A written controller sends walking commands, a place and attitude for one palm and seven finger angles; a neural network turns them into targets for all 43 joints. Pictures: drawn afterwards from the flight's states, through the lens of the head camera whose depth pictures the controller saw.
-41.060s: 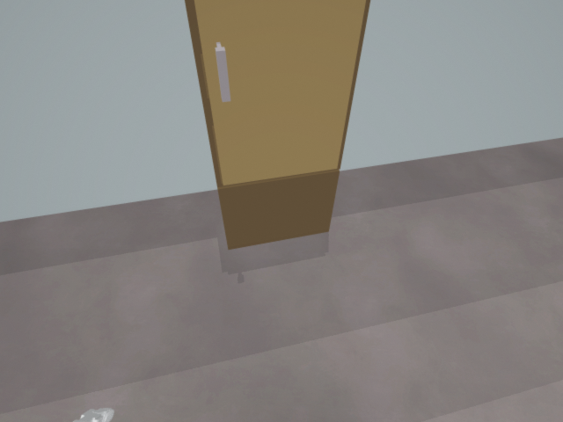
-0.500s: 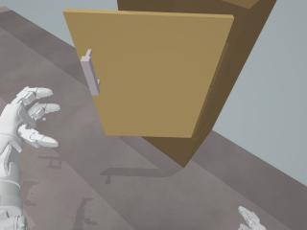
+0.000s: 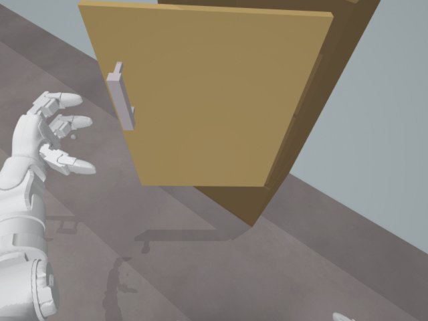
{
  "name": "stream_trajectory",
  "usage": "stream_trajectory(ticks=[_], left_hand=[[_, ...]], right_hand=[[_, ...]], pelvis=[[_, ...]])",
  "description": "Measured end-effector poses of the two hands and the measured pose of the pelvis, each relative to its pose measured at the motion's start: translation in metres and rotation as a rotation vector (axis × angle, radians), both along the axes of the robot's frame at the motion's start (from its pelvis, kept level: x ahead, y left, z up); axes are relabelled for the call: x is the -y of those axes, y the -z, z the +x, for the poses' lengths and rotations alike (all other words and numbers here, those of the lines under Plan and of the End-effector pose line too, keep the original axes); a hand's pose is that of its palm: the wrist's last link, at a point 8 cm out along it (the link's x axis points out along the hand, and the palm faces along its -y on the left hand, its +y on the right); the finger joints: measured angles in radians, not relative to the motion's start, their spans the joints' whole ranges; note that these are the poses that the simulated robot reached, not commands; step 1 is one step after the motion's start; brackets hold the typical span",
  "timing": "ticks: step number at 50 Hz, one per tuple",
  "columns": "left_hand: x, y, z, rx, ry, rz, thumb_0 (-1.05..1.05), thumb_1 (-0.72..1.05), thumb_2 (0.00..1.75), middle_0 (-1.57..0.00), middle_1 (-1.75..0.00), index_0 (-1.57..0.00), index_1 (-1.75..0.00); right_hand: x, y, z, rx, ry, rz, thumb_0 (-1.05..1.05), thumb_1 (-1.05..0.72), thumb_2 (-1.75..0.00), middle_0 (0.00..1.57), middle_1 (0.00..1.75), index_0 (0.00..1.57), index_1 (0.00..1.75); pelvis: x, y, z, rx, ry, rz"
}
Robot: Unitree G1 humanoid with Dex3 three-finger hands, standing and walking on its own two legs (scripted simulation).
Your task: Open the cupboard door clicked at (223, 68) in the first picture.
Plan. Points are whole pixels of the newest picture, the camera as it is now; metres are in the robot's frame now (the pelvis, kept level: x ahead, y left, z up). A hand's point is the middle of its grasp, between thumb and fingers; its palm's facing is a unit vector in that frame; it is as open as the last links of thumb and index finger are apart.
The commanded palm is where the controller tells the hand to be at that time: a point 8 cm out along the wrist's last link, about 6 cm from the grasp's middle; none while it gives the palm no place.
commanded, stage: move the hooked fingers beside the handle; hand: left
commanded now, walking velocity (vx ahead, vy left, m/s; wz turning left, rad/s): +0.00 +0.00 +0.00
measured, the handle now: (124, 97) +0.54 +0.19 +0.09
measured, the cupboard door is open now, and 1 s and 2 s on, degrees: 37 37 37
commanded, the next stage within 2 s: slide the fingers in behind the handle in 1.62 s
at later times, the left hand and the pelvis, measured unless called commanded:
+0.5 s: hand (93, 111) +0.48 +0.24 +0.10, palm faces +0.01 -1.00 +0.00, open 13.9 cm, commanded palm +0.46 +0.29 +0.09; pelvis -0.01 +0.00 -0.01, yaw -1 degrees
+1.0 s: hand (86, 114) +0.48 +0.26 +0.09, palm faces +0.03 -1.00 +0.00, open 13.9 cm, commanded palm +0.47 +0.30 +0.09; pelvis +0.01 +0.00 -0.01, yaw -1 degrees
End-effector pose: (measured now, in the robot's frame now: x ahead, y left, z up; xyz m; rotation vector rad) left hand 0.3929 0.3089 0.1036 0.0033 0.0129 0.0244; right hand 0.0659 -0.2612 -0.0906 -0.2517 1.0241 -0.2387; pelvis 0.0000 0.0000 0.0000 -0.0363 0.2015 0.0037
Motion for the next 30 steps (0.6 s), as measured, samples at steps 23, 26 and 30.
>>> stream_trajectory(ticks=[23, 26, 30], left_hand=[[0.016, 0.002, 0.065, -0.029, 0.014, -0.011, -0.01, -0.5, 0.3, -0.3, -1.2, -0.3, -1.2], [0.015, 0.001, 0.072, -0.024, 0.007, 0.003, -0.01, -0.49, 0.3, -0.3, -1.2, -0.3, -1.2], [0.011, 0.001, 0.079, -0.02, 0.0, 0.002, -0.01, -0.49, 0.3, -0.3, -1.2, -0.3, -1.2]], right_hand=[[0.014, 0.009, -0.074, -0.24, 0.091, -0.046, 0.01, -0.9, -0.9, 0.21, 0.3, 0.2, 0.3], [0.015, 0.008, -0.085, -0.272, 0.109, -0.044, 0.01, -0.9, -0.9, 0.2, 0.3, 0.2, 0.3], [0.014, 0.009, -0.095, -0.321, 0.127, -0.04, 0.01, -0.9, -0.9, 0.2, 0.3, 0.2, 0.3]], pelvis=[[0.002, 0.01, -0.008, -0.076, 0.004, -0.009], [0.003, 0.011, -0.006, -0.088, 0.011, -0.011], [0.005, 0.012, -0.004, -0.1, 0.014, -0.014]])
